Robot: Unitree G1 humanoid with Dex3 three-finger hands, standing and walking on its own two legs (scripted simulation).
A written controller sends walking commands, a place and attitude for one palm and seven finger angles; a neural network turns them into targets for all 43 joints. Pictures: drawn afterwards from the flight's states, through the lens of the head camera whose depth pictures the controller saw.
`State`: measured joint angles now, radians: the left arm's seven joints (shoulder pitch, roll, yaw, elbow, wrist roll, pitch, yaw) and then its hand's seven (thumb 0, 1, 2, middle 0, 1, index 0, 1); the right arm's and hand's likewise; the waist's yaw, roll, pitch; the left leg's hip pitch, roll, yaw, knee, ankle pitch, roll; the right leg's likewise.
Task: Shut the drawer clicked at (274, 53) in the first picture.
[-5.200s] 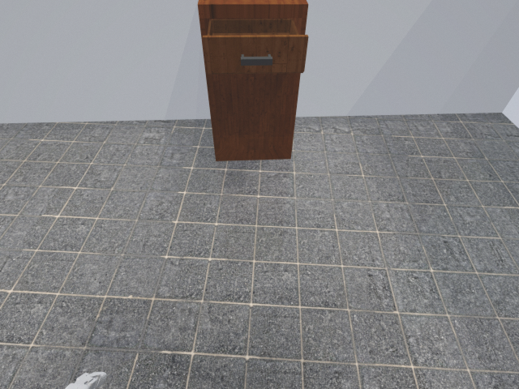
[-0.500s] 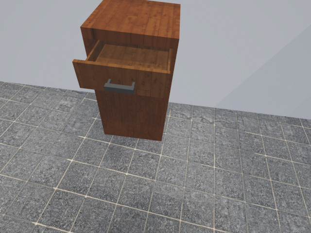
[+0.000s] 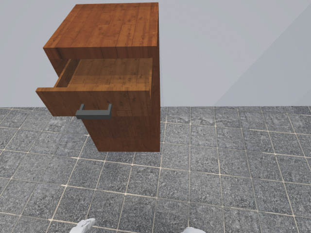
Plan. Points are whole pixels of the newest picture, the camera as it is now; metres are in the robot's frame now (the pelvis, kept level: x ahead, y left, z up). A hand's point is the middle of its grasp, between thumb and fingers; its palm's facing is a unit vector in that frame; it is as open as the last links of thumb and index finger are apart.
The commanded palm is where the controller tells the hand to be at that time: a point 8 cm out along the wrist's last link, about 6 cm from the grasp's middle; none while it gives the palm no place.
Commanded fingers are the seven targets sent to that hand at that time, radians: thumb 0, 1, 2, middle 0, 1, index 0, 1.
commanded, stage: take the last steps up to it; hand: left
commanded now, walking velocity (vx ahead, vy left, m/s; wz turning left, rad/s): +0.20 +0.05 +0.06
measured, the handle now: (95, 110) +0.53 +0.23 -0.04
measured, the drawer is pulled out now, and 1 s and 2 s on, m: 0.19 0.19 0.19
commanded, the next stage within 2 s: come to a stop and stand still in 0.18 s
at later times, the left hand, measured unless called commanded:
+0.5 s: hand out of the picture +0.07 +0.19 -0.17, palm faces +0.11 -0.98 -0.15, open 7.3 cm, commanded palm none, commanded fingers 0.00 0.90 0.90 -0.20 -0.30 -0.20 -0.30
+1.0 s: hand out of the picture +0.08 +0.16 -0.13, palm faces +0.02 -0.97 -0.25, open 7.4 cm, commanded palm none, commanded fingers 0.00 0.90 0.90 -0.20 -0.30 -0.20 -0.30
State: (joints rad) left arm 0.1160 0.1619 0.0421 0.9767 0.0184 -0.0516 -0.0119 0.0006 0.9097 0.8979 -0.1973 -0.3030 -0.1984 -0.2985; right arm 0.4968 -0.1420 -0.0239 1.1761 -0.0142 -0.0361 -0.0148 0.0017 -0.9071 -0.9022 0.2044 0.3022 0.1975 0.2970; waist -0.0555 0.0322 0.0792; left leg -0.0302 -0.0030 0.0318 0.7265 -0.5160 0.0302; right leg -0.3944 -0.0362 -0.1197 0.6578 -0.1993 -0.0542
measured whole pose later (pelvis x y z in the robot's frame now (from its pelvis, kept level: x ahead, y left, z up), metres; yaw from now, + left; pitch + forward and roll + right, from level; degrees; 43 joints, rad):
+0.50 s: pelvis +0.12 +0.03 +0.02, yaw +0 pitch -2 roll +0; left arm 0.35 0.15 0.02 1.12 0.01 0.01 0.05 0.00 0.91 0.90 -0.20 -0.30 -0.20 -0.30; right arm 0.14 -0.13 -0.01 1.04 -0.01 -0.02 -0.02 0.00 -0.92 -0.90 0.20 0.30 0.19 0.30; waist 0.06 -0.05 0.05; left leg -0.29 0.03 0.09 0.52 -0.20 0.02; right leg -0.14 -0.05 -0.09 0.53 -0.38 0.01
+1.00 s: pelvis +0.06 -0.02 +0.03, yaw -2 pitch -1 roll +3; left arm 0.31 0.14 0.02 1.05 0.02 0.02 0.02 0.00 0.91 0.90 -0.20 -0.30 -0.20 -0.30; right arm 0.28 -0.22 -0.07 1.08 -0.03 0.06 0.01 0.00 -0.91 -0.90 0.20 0.30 0.19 0.30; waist 0.00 0.03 -0.03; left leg -0.41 0.02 0.03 0.83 -0.29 -0.02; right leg -0.15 -0.04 -0.02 0.42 -0.25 -0.02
